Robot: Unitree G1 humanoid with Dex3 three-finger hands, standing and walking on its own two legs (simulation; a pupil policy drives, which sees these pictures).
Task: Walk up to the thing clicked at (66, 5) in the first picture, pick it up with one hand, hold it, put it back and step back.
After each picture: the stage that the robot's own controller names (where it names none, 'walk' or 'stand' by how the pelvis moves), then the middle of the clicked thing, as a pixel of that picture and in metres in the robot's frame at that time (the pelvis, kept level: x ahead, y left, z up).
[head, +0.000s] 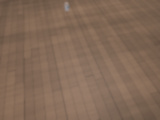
stand; (66, 6) +2.35 +0.36 -0.72
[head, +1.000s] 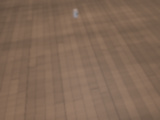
walk; (75, 13) +2.24 +0.36 -0.72
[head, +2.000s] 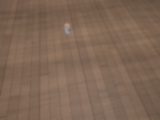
walk; (67, 28) +1.58 +0.37 -0.70
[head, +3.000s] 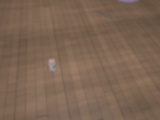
walk; (52, 65) +1.05 +0.33 -0.70
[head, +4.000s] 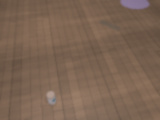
walk; (51, 97) +0.66 +0.28 -0.71
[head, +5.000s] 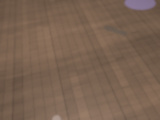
stand; out of the picture +0.45 +0.25 -0.70
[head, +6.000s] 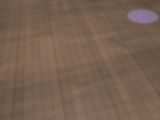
stand; out of the picture +0.40 +0.24 -0.72
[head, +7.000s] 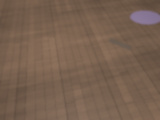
stand; out of the picture +0.40 +0.23 -0.72
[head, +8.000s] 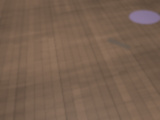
stand; out of the picture +0.41 +0.25 -0.73
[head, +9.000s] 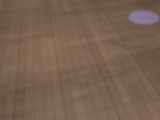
stand; out of the picture +0.40 +0.25 -0.73
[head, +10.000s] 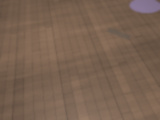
go down; out of the picture +0.41 +0.24 -0.72
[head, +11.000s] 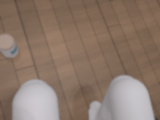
go down; (7, 46) +0.49 +0.28 -0.29
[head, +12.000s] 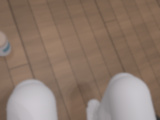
close in; out of the picture +0.48 +0.29 -0.27
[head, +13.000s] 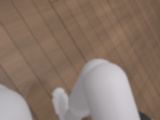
close in; out of the picture +0.46 +0.33 -0.23
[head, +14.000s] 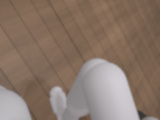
lift; out of the picture +0.45 +0.33 -0.23
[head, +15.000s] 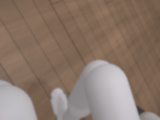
lift; out of the picture +0.43 +0.31 -0.23
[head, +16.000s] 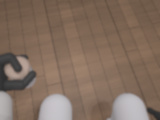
lift; (22, 73) +0.36 +0.23 -0.05
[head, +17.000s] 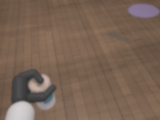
hold; (43, 92) +0.33 +0.17 +0.02
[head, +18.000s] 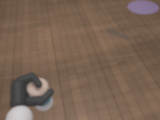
hold; (41, 95) +0.33 +0.18 -0.01
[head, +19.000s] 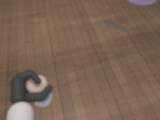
crouch; (40, 91) +0.35 +0.18 -0.03
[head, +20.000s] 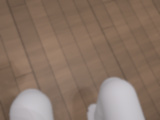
lower; out of the picture +0.49 +0.28 -0.10
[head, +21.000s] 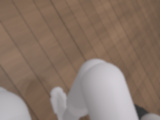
lower; out of the picture +0.45 +0.32 -0.24
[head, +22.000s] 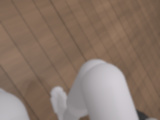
lower; out of the picture +0.45 +0.33 -0.23
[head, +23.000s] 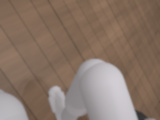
lower; out of the picture +0.45 +0.33 -0.23
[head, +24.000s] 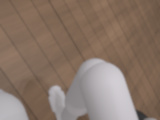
lower; out of the picture +0.45 +0.34 -0.24
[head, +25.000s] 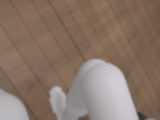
open; out of the picture +0.46 +0.32 -0.23
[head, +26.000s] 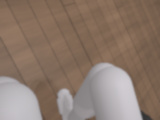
stand; out of the picture +0.45 +0.32 -0.24
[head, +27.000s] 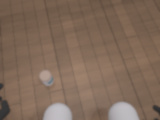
walk; (46, 78) +0.47 +0.23 -0.47
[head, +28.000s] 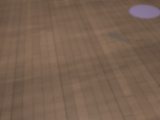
stand; out of the picture +0.41 +0.22 -0.67
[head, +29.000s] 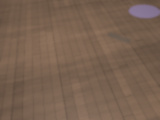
stand; out of the picture +0.42 +0.22 -0.67
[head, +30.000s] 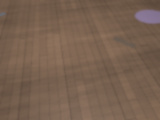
stand; out of the picture +0.42 +0.20 -0.71
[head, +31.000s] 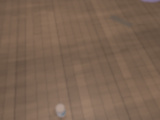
walk; (60, 110) +0.47 +0.17 -0.70
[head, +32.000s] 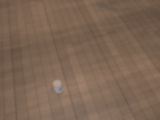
walk; (57, 86) +0.65 +0.23 -0.70
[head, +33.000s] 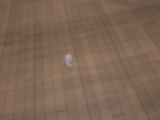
walk; (69, 60) +1.01 +0.24 -0.69
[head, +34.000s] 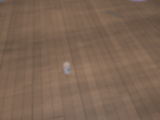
stand; (67, 68) +1.04 +0.23 -0.71
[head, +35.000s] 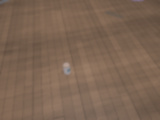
stand; (66, 68) +1.05 +0.24 -0.73
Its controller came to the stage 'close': yes
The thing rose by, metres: 0.72
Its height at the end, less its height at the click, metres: +0.00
